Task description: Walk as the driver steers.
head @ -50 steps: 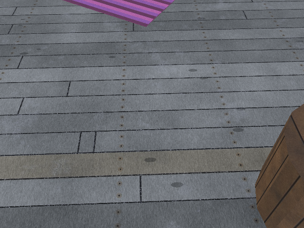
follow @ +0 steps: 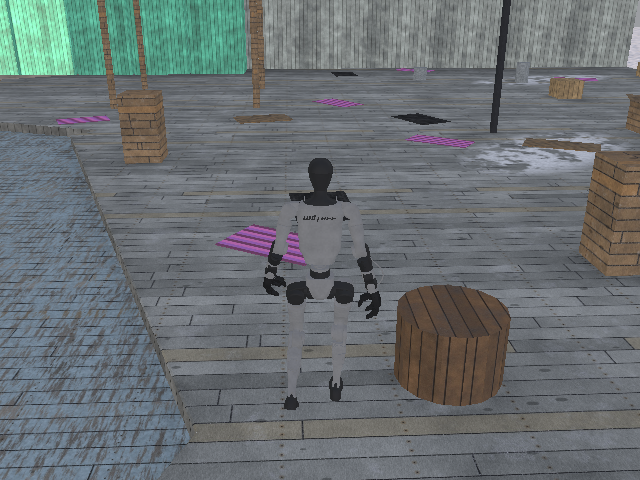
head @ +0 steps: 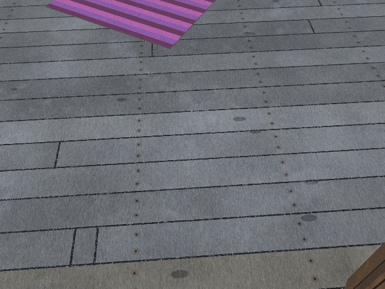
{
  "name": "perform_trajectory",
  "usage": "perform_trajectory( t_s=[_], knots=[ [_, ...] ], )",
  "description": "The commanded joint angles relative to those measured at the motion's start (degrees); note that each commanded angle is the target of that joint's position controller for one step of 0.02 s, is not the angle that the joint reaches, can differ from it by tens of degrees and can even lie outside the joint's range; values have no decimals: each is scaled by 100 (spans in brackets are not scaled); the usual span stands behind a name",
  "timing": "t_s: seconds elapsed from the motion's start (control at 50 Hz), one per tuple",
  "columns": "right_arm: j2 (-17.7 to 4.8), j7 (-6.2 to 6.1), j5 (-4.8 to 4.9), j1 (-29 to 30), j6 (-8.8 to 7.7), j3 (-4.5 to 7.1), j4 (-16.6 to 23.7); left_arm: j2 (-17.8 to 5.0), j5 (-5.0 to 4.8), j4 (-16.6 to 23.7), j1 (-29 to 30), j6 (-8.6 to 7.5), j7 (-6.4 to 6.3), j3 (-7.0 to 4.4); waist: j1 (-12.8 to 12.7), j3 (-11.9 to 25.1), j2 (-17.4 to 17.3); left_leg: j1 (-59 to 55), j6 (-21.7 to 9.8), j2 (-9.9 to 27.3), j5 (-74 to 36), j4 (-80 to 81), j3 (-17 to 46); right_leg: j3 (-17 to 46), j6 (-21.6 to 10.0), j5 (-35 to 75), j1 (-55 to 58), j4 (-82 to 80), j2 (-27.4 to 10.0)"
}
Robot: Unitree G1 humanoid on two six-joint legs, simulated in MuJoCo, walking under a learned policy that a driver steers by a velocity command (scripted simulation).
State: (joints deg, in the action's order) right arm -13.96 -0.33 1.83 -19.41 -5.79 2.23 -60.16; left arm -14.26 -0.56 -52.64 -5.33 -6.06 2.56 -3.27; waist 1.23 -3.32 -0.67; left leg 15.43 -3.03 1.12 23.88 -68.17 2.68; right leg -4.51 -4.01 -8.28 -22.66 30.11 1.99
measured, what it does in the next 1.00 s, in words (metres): walks ahead: left foot, then right foot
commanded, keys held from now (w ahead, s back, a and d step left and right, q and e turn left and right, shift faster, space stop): w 0.36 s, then no key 0.64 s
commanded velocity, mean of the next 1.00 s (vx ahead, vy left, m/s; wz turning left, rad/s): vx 0.29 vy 0.00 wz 0.00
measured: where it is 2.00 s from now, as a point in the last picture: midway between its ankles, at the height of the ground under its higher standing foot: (191, 232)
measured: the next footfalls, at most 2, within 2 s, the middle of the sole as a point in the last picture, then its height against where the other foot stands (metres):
left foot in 0.44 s outside the picture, level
right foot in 0.84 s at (225, 287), level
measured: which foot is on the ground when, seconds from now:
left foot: up 0.00-0.42, down 0.44-1.00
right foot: down 0.00-0.44, up 0.46-0.82, down 0.84-1.00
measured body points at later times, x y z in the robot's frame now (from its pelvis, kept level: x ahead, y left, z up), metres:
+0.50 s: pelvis +0.29 +0.06 +0.00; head +0.33 +0.07 +0.44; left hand +0.26 +0.33 -0.15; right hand +0.48 -0.19 -0.11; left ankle +0.40 +0.15 -0.73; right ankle +0.11 -0.08 -0.67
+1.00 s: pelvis +0.40 +0.06 +0.01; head +0.41 +0.05 +0.46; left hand +0.47 +0.32 -0.13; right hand +0.50 -0.19 -0.13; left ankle +0.40 +0.15 -0.73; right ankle +0.42 -0.08 -0.73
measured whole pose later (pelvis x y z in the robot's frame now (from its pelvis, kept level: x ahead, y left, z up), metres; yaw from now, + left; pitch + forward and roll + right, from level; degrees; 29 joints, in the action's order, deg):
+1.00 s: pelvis +0.40 +0.06 +0.01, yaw +0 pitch +0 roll +1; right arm -12.5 -1.0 -0.4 -8.3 -1.2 1.5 -57.7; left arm -12.5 0.3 -59.7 -10.1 -0.6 -2.2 -3.3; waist 0.0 -0.4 -0.5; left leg 12.2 -2.5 -2.2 13.5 -25.4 -4.0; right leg 1.0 2.1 -13.3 -15.3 28.4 -3.2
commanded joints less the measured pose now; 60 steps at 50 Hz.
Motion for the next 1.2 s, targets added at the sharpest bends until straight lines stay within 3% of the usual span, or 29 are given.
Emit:
perform_trajectory(
  t_s=[0.02, 0.06, 0.1, 0.16, 0.24, 0.32, 0.38, 0.4, 0.42, 0.44, 0.46, 0.48, 0.5, 0.52, 0.54, 0.56, 0.6, 0.64, 0.68, 0.76, 0.82, 0.84, 0.86, 0.88, 0.9, 0.92, 0.94, 1.02, 1.2],
  knots=[
    [-568, -69, -38, 10, -97, 174, 395, -483, 111, 80, -277, -128, 26, -82, -53, 604, 222, 1623, -100, 703, -725, -257, 280, 2157, -941, 334, 1554, -1925, -1622],
    [-359, -75, -42, -87, 34, 172, 404, -448, 88, -41, -397, -125, 15, -57, 76, 457, 345, 1501, -56, 798, -714, 163, 215, 1778, -999, 435, 1188, -2193, -1515],
    [-390, -88, -87, 314, 104, 188, 577, -650, 83, -133, -616, -117, -72, -89, 53, 200, 351, 1881, 67, 876, -1074, 642, 136, 1551, -1056, 437, 1039, -2427, -1506],
    [-437, -73, -173, 1022, 98, 212, 846, -818, 75, -227, -992, -57, -208, -128, -112, -3, 267, 2471, 246, 877, -2093, 1623, 72, 1300, -982, 489, 1256, -2561, -1443],
    [-295, 13, -138, 1843, 29, 145, 1084, -840, 14, -303, -1369, -8, -266, -125, -362, -86, 321, 2105, 259, 559, -3147, 3028, -247, 742, -733, 783, 1349, -2533, -1181],
    [-315, 136, -78, 2433, 2, 86, 1321, -895, -40, -497, -1815, 88, -269, -154, -535, -237, 341, 2252, 188, 415, -2924, 3654, -261, 729, -724, 901, 2165, -2262, -1473],
    [-486, 235, -64, 2440, -65, 120, 1432, -996, -56, -546, -1745, 197, -323, -217, -345, -182, 431, 2104, -7, 322, -2279, 4011, -243, 774, -552, 1751, 2735, -1731, -1728],
    [-612, 241, -100, 2128, -82, 177, 1364, -1045, -35, -521, -1639, 236, -337, -234, -158, 60, 551, 1573, -85, 133, -2156, 4072, -374, 715, -446, 2812, 2804, -1299, -1667],
    [-791, 232, -151, 1423, -97, 283, 1152, -1032, -26, -485, -1517, 284, -349, -223, 216, 514, 592, 623, -214, -96, -2363, 4206, -550, 556, -283, 3820, 2762, -475, -1431],
    [-1121, 206, -221, 598, -106, 409, 897, -864, 21, -425, -1580, 299, -367, -153, 494, 1155, 449, -736, -400, 122, -3546, 4095, -410, 351, -35, 3590, 2244, 650, -1061],
    [-1570, 171, -355, -136, -81, 485, 762, -529, 192, -298, -1912, 253, -366, -24, 443, 2094, -581, -2823, -948, 1442, -5474, 3584, 1123, 145, 290, 1014, 559, 2615, -424],
    [-1528, 216, -310, -222, -24, 436, 680, 4, 81, -526, -2674, 152, -326, 123, 188, 2972, -1728, -3946, -1821, 2456, -5884, 4118, 3047, 809, 512, -3102, -792, 4201, 382],
    [-1105, 230, -202, -99, 7, 326, 739, -657, -60, -593, -2305, 94, -317, -45, 351, 2736, -880, -3402, -1554, 2115, -5512, 4257, 2587, 1430, 446, -3038, -953, 4638, 62],
    [-906, 202, -152, 483, 11, 255, 831, -758, -157, -418, -1728, 89, -336, -84, 228, 1822, -647, -2567, -1294, 1891, -5554, 4344, 1680, 1123, 420, -2672, -1317, 4503, -220],
    [-771, 192, -193, 906, 5, 195, 891, -711, -103, -388, -1434, 125, -389, -88, 56, 1356, -175, -1728, -1139, 1637, -5521, 4557, 1210, 917, 463, -2239, -1183, 4159, -506],
    [-603, 182, -208, 1171, 9, 147, 896, -664, -35, -358, -1328, 205, -438, -125, -131, 1043, -110, -1009, -1053, 1439, -5280, 4807, 890, 846, 489, -1912, -892, 3783, -675],
    [-405, 188, -366, 1310, 4, 76, 802, -338, 19, -439, -1600, 379, -459, -96, -398, 1028, -339, -149, -1043, 1236, -5349, 5070, 482, 830, 519, -1483, -11, 3317, -781],
    [-522, 149, -410, 1392, -9, 83, 731, -246, 38, -408, -1598, 460, -505, -81, -517, 1003, -481, 122, -1127, 1133, -5497, 5190, 170, 765, 569, -1221, 203, 2628, -770],
    [-632, 78, -375, 1448, 33, 96, 696, -290, 68, -341, -1346, 513, -543, -75, -496, 1067, -476, 131, -1085, 1084, -5106, 5247, 49, 734, 591, -889, 358, 1870, -779],
    [-713, -11, -294, 1298, 196, 94, 574, -404, 46, -258, -802, 628, -545, -99, -283, 902, -466, 150, -966, 1081, -2879, 5504, 220, 683, 571, -457, 611, 961, -731],
    [-544, -36, -199, 1272, 293, 34, 495, -359, 114, -318, -722, 611, -528, -100, -361, 571, -332, 299, -687, 855, -1271, 5378, 280, 533, 445, 12, 1086, -193, -620],
    [-451, -22, -172, 1095, 297, 4, 440, -426, 175, -332, -724, 593, -530, -101, -341, 477, -172, 346, -457, 695, -991, 5281, 285, 664, 386, 481, 1301, -547, -728],
    [-387, -13, -219, 963, 293, -13, 416, -598, 194, -332, -778, 574, -541, -118, -230, 449, 68, 395, -249, 480, -796, 5020, 174, 920, 291, 1098, 1456, -624, -1000],
    [-398, -1, -239, 526, 289, 27, 377, -964, 85, -363, -591, 573, -550, -191, 193, 422, 707, 448, -94, 74, -760, 4993, -103, 951, 129, 1125, 1445, -428, -1040],
    [-391, -33, -257, 687, 330, 17, 376, -687, 34, -434, -574, 563, -508, -170, 33, 432, 770, 3, 7, -55, -919, 4875, -342, 893, 145, 331, 1001, -575, -889],
    [-447, -58, -233, 868, 376, 33, 410, -480, 59, -469, -550, 539, -485, -124, -35, 357, 644, -166, 29, -41, -1069, 4767, -369, 853, 236, 118, 824, -675, -803],
    [-400, -88, -212, 942, 417, 26, 420, -463, 97, -482, -461, 517, -479, -114, -32, 376, 591, -260, 10, 2, -1294, 4700, -357, 812, 315, 289, 807, -681, -763],
    [-449, -94, -209, 945, 477, 56, 370, -471, 66, -630, -531, 451, -494, -110, -88, 558, 406, -459, -27, 72, -2044, 4550, -325, 730, 322, 935, 1107, -520, -693],
    [-439, -116, -180, 910, 549, 86, 199, -463, 54, -829, -469, 519, -531, -89, -128, 515, 111, -588, 30, 112, -2368, 4448, -329, 641, 289, 1059, 1242, -438, -603]
  ],
)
